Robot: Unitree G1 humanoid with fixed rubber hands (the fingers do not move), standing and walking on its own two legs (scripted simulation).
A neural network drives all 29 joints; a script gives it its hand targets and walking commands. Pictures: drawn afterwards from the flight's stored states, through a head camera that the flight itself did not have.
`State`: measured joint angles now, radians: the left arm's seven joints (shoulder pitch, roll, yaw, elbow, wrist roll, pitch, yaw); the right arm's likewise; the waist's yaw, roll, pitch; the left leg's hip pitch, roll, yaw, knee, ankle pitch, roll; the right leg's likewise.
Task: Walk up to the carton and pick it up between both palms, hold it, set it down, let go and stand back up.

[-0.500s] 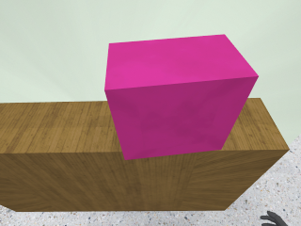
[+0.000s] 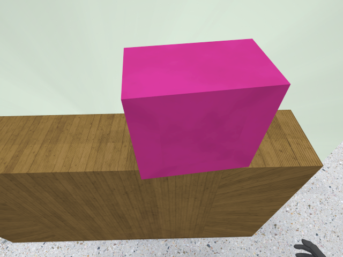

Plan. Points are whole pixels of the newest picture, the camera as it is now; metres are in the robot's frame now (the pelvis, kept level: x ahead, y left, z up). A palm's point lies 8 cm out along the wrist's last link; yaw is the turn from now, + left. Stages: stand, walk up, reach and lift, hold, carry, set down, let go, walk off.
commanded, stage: walk up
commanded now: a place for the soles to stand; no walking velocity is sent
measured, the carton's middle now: (193, 113) +0.44 -0.03 +0.11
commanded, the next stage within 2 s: reach and lift in 0.34 s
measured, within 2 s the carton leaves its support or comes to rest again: neither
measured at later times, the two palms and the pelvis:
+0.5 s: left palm out of the picture +0.13 +0.31 -0.08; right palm out of the picture +0.11 -0.33 -0.09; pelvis +0.00 +0.00 +0.00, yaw +0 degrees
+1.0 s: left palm (67, 249) +0.17 +0.25 -0.03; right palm (333, 241) +0.17 -0.32 -0.01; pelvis +0.00 -0.01 +0.01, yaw +0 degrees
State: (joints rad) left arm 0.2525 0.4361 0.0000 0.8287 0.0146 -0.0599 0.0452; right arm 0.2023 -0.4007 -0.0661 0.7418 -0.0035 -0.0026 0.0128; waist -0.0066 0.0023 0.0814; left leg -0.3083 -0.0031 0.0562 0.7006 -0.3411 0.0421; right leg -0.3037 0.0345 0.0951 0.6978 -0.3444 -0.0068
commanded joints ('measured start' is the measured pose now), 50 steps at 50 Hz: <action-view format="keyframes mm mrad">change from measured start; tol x16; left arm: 1 3 191 55 -28 2 -15 -20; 17 -52 188 48 -16 -4 -14 -18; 18 -403 158 80 -207 -27 175 1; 19 -430 92 45 -289 11 266 35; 50 -4 -22 120 -743 -70 296 51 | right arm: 1 -102 -192 -24 -9 -16 -20 -6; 17 -106 -191 -34 0 -21 -18 0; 18 -303 -84 -190 329 -157 -219 24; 29 -111 -212 -183 -82 -43 -263 72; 50 86 -151 -122 -285 140 -147 141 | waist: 1 2 12 -24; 50 26 -48 -134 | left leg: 1 -5 140 -167 -203 -10 49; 17 113 120 -167 -214 -21 49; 18 -167 79 -39 -160 -179 -50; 21 -302 113 -25 -192 -318 -13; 25 66 50 6 -147 -62 -26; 37 312 49 -70 -266 445 -72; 50 269 17 -10 -386 237 -42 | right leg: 1 11 -98 135 -151 166 -90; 16 -97 -105 176 -165 202 -90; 18 -127 -43 -130 -42 -102 -65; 21 70 -7 -170 87 9 -49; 25 -87 -16 -116 -133 34 -59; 33 124 22 -114 -232 426 -34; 50 159 -9 -70 -384 307 -12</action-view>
